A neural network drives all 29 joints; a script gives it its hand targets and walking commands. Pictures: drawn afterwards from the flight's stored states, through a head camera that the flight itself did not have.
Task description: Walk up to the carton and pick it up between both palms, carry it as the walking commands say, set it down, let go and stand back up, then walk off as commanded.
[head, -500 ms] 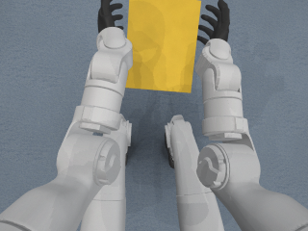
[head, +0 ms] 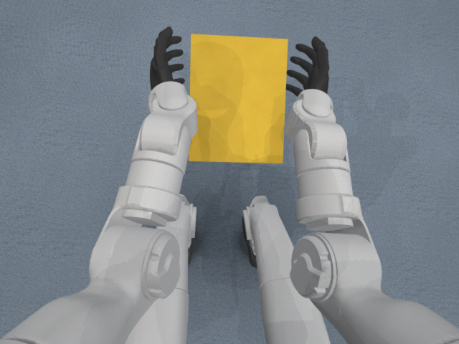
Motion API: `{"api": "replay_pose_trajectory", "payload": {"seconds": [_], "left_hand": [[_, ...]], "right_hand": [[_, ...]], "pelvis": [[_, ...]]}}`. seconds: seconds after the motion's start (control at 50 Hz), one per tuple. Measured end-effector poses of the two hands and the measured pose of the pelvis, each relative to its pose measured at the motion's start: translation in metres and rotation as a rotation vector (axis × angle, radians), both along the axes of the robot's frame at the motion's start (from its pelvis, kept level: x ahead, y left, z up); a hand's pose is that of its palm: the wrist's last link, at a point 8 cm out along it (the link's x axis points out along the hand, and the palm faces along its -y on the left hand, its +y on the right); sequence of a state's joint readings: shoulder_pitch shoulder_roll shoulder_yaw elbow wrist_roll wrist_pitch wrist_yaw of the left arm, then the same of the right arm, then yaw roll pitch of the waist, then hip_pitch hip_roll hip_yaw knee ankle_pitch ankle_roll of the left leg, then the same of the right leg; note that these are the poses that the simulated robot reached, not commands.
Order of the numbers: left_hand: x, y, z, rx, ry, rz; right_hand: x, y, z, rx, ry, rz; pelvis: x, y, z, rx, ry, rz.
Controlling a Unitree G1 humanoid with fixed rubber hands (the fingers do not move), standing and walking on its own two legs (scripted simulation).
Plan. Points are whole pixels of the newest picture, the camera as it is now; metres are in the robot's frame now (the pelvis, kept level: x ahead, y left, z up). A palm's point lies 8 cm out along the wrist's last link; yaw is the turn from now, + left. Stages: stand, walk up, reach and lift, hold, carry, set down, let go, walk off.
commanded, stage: reach and lift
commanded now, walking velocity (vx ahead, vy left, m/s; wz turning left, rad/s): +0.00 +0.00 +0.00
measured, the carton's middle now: (234, 108) +0.47 -0.04 -0.12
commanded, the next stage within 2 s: none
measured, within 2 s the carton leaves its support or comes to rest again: neither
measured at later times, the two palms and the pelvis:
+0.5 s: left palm (150, 66) +0.44 +0.07 +0.08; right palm (346, 83) +0.42 -0.15 +0.08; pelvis +0.04 +0.00 +0.07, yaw +0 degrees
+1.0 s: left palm out of the picture +0.46 +0.07 +0.16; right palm (410, 18) +0.44 -0.16 +0.17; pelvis +0.13 -0.01 +0.13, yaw +0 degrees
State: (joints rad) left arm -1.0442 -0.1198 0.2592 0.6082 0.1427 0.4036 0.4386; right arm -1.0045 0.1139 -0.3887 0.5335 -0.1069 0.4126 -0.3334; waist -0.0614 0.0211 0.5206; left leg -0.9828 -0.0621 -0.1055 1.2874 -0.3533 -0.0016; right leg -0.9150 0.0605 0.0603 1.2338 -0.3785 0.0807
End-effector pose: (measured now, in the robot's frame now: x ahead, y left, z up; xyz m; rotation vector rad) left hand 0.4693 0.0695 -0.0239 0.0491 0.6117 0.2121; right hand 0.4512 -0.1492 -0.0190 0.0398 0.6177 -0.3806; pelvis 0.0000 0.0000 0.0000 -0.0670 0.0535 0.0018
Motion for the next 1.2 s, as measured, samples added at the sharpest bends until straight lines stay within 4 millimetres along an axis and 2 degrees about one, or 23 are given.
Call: {"api": "replay_pose_trajectory", "payload": {"seconds": [0.2, 0.34, 0.5, 0.68, 0.8, 0.96, 1.1, 1.2], "left_hand": [[-0.005, 0.001, 0.032, -0.002, 0.007, -0.018], [-0.013, 0.004, 0.059, 0.001, 0.015, -0.027], [-0.024, 0.003, 0.099, -0.028, 0.071, -0.048], [-0.016, -0.002, 0.146, -0.037, 0.040, -0.089], [-0.016, 0.001, 0.162, -0.034, 0.043, -0.091], [-0.013, 0.001, 0.178, -0.031, 0.043, -0.129], [-0.013, 0.000, 0.198, -0.023, 0.041, -0.167], [-0.017, -0.001, 0.205, -0.016, 0.062, -0.176]], "right_hand": [[-0.009, 0.000, 0.030, 0.009, 0.005, -0.008], [-0.017, 0.002, 0.057, 0.012, 0.010, 0.004], [-0.030, -0.001, 0.097, 0.026, 0.062, 0.032], [-0.026, -0.009, 0.144, 0.015, 0.032, 0.054], [-0.024, -0.007, 0.159, 0.023, 0.037, 0.072], [-0.016, -0.011, 0.179, -0.006, 0.040, 0.109], [-0.016, -0.016, 0.201, -0.018, 0.039, 0.136], [-0.020, -0.017, 0.208, -0.023, 0.061, 0.150]], "pelvis": [[0.002, 0.001, 0.024, 0.008, -0.035, 0.003], [0.012, 0.002, 0.044, 0.012, -0.015, 0.007], [0.045, -0.001, 0.072, 0.027, 0.073, -0.002], [0.077, -0.005, 0.099, 0.042, -0.001, -0.001], [0.100, -0.008, 0.114, 0.051, -0.035, 0.001], [0.121, -0.012, 0.125, 0.058, -0.067, 0.006], [0.132, -0.016, 0.131, 0.063, -0.111, 0.004], [0.133, -0.018, 0.132, 0.065, -0.139, 0.002]]}}
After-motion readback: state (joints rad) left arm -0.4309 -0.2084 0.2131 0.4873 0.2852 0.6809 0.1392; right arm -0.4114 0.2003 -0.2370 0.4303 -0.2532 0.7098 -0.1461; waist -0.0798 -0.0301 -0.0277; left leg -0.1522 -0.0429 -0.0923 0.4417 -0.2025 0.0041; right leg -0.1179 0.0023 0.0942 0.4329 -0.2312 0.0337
